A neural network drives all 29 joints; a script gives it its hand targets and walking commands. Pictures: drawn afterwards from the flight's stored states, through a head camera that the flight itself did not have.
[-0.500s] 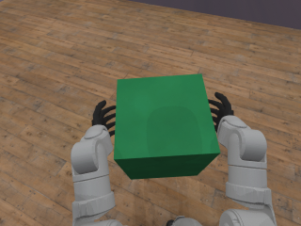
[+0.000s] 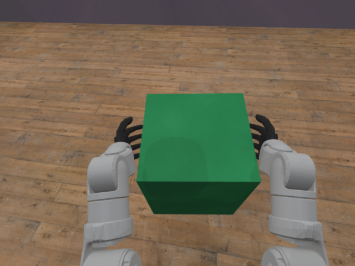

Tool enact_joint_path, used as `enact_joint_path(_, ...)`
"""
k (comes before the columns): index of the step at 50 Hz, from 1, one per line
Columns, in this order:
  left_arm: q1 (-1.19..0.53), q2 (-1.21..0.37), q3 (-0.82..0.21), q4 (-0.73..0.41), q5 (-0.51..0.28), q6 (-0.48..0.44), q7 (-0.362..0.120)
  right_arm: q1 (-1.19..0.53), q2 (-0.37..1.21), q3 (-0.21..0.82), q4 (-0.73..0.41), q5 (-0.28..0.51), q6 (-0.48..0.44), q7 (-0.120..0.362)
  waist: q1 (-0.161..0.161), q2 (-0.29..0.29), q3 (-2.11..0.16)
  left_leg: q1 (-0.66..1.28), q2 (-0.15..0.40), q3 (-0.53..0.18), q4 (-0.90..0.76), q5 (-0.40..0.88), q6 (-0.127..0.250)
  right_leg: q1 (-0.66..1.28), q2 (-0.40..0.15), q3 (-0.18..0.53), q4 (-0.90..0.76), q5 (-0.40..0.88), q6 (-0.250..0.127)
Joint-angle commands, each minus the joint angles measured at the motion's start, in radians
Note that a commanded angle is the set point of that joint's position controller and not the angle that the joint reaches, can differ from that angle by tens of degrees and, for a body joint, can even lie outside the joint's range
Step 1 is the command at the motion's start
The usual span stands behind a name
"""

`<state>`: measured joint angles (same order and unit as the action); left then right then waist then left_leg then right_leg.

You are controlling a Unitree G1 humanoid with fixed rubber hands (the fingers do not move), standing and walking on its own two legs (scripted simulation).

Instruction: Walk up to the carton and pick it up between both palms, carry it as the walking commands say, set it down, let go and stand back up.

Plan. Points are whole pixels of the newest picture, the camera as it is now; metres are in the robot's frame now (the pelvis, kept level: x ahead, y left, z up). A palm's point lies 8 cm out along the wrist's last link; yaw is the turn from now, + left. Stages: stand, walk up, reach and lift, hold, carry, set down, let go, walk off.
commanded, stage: carry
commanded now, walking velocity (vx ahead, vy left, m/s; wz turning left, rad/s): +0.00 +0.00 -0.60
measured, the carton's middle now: (193, 160) +0.36 -0.02 +0.03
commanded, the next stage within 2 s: none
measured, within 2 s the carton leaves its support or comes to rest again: neither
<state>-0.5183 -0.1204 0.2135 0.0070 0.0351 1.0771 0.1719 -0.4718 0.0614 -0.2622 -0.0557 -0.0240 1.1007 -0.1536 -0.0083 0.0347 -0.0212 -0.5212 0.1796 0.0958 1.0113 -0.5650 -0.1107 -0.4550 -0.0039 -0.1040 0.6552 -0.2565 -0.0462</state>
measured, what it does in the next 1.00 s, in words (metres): walks backwards, turning right: left foot, then right foot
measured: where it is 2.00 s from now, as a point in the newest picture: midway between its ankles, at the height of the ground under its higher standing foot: outside the picture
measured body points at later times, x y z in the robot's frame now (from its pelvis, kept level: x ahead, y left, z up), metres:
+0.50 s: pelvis -0.07 -0.02 +0.02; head -0.05 -0.01 +0.47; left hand +0.30 +0.04 +0.12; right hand +0.21 -0.25 +0.12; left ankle -0.04 +0.10 -0.72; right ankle -0.08 -0.16 -0.67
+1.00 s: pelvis -0.15 -0.06 +0.01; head -0.15 -0.05 +0.46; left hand +0.21 -0.08 +0.10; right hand +0.08 -0.35 +0.12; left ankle -0.08 +0.05 -0.72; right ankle -0.10 -0.17 -0.72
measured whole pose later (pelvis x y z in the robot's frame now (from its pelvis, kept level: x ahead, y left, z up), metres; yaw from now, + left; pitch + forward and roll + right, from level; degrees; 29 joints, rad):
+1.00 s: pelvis -0.15 -0.06 +0.01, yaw -26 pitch +3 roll +1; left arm -0.40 -0.14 0.23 -0.09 0.05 1.07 0.16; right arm -0.46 0.10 -0.24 -0.03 -0.03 1.08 -0.15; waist -0.03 -0.03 -0.06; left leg -0.35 0.03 0.07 0.57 -0.27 -0.01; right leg -0.45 0.01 -0.09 0.50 -0.11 -0.06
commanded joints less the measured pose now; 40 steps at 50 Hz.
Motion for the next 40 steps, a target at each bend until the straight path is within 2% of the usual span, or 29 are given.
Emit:
enact_joint_path(1,-0.557,-0.783,-0.542,-0.124,-0.183,-0.026,-0.045,-0.695,0.878,0.692,-0.108,0.263,-0.04,0.065,0.016,-0.226,-0.461,-0.127,-0.041,-0.052,0.135,0.018,0.002,0.411,-0.249,0.278,-0.142,0.621,-0.1)
enact_joint_path(2,-0.561,-0.797,-0.544,-0.149,-0.177,-0.037,-0.047,-0.701,0.911,0.705,-0.118,0.276,-0.047,0.071,0.019,-0.222,-0.471,-0.116,-0.054,-0.048,0.111,0.046,0.003,0.403,-0.233,0.272,-0.156,0.537,-0.101)
enact_joint_path(5,-0.535,-0.795,-0.551,-0.181,-0.154,-0.052,-0.043,-0.697,0.938,0.729,-0.138,0.287,-0.06,0.074,0.028,-0.202,-0.487,-0.071,-0.102,-0.044,0.005,0.066,0.014,0.374,-0.236,0.332,-0.213,0.332,-0.105)
enact_joint_path(9,-0.506,-0.75,-0.574,-0.197,-0.146,-0.047,-0.038,-0.66,0.906,0.725,-0.141,0.268,-0.062,0.063,0.032,-0.2,-0.508,0.05,-0.158,-0.039,-0.172,0.072,0.043,0.325,-0.229,0.396,-0.266,0.202,-0.091)
enact_joint_path(11,-0.512,-0.732,-0.587,-0.199,-0.153,-0.043,-0.038,-0.648,0.889,0.711,-0.131,0.254,-0.061,0.054,0.034,-0.212,-0.516,0.156,-0.185,-0.022,-0.314,0.063,0.063,0.289,-0.209,0.411,-0.288,0.167,-0.068)
enact_joint_path(12,-0.521,-0.725,-0.594,-0.197,-0.159,-0.041,-0.038,-0.638,0.882,0.7,-0.12,0.244,-0.06,0.049,0.028,-0.212,-0.522,0.236,-0.194,-0.004,-0.428,0.094,0.073,0.268,-0.185,0.399,-0.286,0.157,-0.044)
enact_joint_path(13,-0.522,-0.723,-0.602,-0.196,-0.165,-0.037,-0.039,-0.606,0.877,0.689,-0.106,0.232,-0.059,0.047,0.016,-0.206,-0.531,0.382,-0.176,-0.002,-0.567,0.156,0.088,0.198,-0.145,0.355,-0.269,0.146,0.004)
enact_joint_path(14,-0.517,-0.732,-0.616,-0.202,-0.171,-0.033,-0.044,-0.573,0.86,0.671,-0.102,0.216,-0.058,0.046,0.006,-0.135,-0.526,0.546,-0.084,-0.089,-0.632,0.15,0.12,0.035,-0.081,0.288,-0.234,0.078,0.071)
enact_joint_path(15,-0.56,-0.758,-0.651,-0.223,-0.186,-0.03,-0.053,-0.554,0.838,0.644,-0.098,0.189,-0.063,0.044,-0.017,0.134,-0.479,0.589,0.128,-0.297,-0.699,0.125,0.202,-0.143,0.017,0.123,-0.03,-0.059,0.133)
enact_joint_path(16,-0.558,-0.777,-0.672,-0.253,-0.204,-0.022,-0.059,-0.501,0.83,0.635,-0.122,0.189,-0.058,0.046,-0.019,0.277,-0.393,0.511,0.347,-0.426,-0.724,0.361,0.295,-0.264,0.023,0.06,0.289,-0.25,0.098)
enact_joint_path(17,-0.583,-0.78,-0.677,-0.234,-0.221,-0.018,-0.061,-0.515,0.819,0.644,-0.137,0.188,-0.057,0.045,-0.01,0.144,-0.367,0.5,0.347,-0.351,-0.672,0.623,0.312,-0.266,-0.023,0.092,0.407,-0.241,0.086)
enact_joint_path(18,-0.601,-0.788,-0.682,-0.21,-0.237,-0.014,-0.063,-0.536,0.801,0.637,-0.137,0.173,-0.057,0.041,-0.009,0.059,-0.356,0.478,0.283,-0.24,-0.62,0.749,0.284,-0.253,-0.042,0.105,0.462,-0.201,0.079)
enact_joint_path(19,-0.57,-0.802,-0.691,-0.208,-0.25,-0.012,-0.067,-0.51,0.795,0.635,-0.144,0.168,-0.056,0.041,-0.006,0.051,-0.355,0.488,0.233,-0.151,-0.584,0.848,0.245,-0.248,-0.043,0.099,0.452,-0.174,0.077)
enact_joint_path(20,-0.55,-0.804,-0.698,-0.194,-0.257,-0.008,-0.07,-0.495,0.776,0.62,-0.149,0.162,-0.055,0.039,-0.001,0.079,-0.354,0.519,0.196,-0.085,-0.555,0.931,0.214,-0.246,-0.034,0.071,0.405,-0.162,0.084)
enact_joint_path(22,-0.552,-0.797,-0.705,-0.178,-0.266,-0.004,-0.066,-0.516,0.738,0.596,-0.172,0.161,-0.053,0.031,-0.006,0.159,-0.352,0.531,0.159,-0.004,-0.524,0.971,0.186,-0.203,-0.01,0.002,0.292,-0.174,0.092)
enact_joint_path(26,-0.549,-0.762,-0.681,-0.133,-0.266,0.01,-0.05,-0.514,0.696,0.577,-0.139,0.153,-0.038,0.017,-0.025,0.237,-0.367,0.518,0.192,0.009,-0.506,0.856,0.188,-0.099,0.014,-0.084,0.083,-0.155,0.09)
enact_joint_path(28,-0.519,-0.755,-0.659,-0.107,-0.262,0.017,-0.046,-0.512,0.69,0.579,-0.122,0.156,-0.031,0.016,-0.015,0.24,-0.394,0.5,0.204,0.031,-0.446,0.826,0.154,-0.004,0.017,-0.096,-0.064,-0.074,0.076)
enact_joint_path(29,-0.491,-0.751,-0.646,-0.091,-0.258,0.021,-0.045,-0.511,0.691,0.583,-0.119,0.16,-0.028,0.018,-0.005,0.192,-0.422,0.457,0.179,0.055,-0.371,0.797,0.118,0.109,0.013,-0.084,-0.175,0.004,0.068)
enact_joint_path(30,-0.471,-0.751,-0.631,-0.084,-0.25,0.023,-0.045,-0.514,0.693,0.591,-0.117,0.168,-0.024,0.022,0.008,0.117,-0.439,0.369,0.147,0.067,-0.282,0.733,0.079,0.236,-0.027,-0.022,-0.262,0.079,0.063)
enact_joint_path(31,-0.446,-0.751,-0.613,-0.077,-0.241,0.022,-0.046,-0.53,0.693,0.6,-0.12,0.175,-0.018,0.026,0.02,-0.005,-0.442,0.183,0.118,0.042,-0.178,0.51,0.034,0.386,-0.154,0.134,-0.262,0.379,0.042)
enact_joint_path(32,-0.41,-0.736,-0.579,-0.076,-0.21,0.015,-0.039,-0.52,0.729,0.648,-0.145,0.195,-0.003,0.036,0.022,-0.338,-0.458,-0.075,-0.02,0.083,-0.058,-0.003,-0.018,0.523,-0.367,0.425,-0.175,0.916,-0.087)
enact_joint_path(33,-0.47,-0.734,-0.586,-0.109,-0.226,0.009,-0.036,-0.573,0.757,0.648,-0.111,0.221,-0.003,0.04,0.012,-0.26,-0.5,-0.051,-0.009,-0.012,0.022,-0.101,-0.002,0.534,-0.342,0.334,-0.108,0.988,-0.106)
enact_joint_path(34,-0.434,-0.739,-0.572,-0.116,-0.209,0.004,-0.038,-0.564,0.795,0.671,-0.106,0.244,-0.005,0.051,0.013,-0.224,-0.499,-0.033,-0.022,-0.042,0.028,-0.079,0.015,0.496,-0.319,0.278,-0.113,0.842,-0.099)
enact_joint_path(35,-0.499,-0.749,-0.567,-0.137,-0.196,-0.011,-0.039,-0.644,0.826,0.697,-0.118,0.267,-0.016,0.062,0.017,-0.196,-0.477,-0.045,-0.037,-0.045,0.036,-0.041,0.025,0.45,-0.304,0.242,-0.146,0.699,-0.096)
enact_joint_path(37,-0.556,-0.777,-0.561,-0.164,-0.176,-0.037,-0.04,-0.726,0.885,0.729,-0.136,0.298,-0.035,0.078,0.023,-0.209,-0.473,-0.047,-0.06,-0.063,0.029,0.032,0.034,0.402,-0.275,0.218,-0.189,0.491,-0.101)
enact_joint_path(40,-0.516,-0.789,-0.564,-0.196,-0.154,-0.052,-0.038,-0.7,0.927,0.749,-0.142,0.313,-0.044,0.086,0.028,-0.201,-0.494,0.023,-0.1,-0.055,-0.102,0.053,0.053,0.359,-0.259,0.224,-0.246,0.247,-0.106)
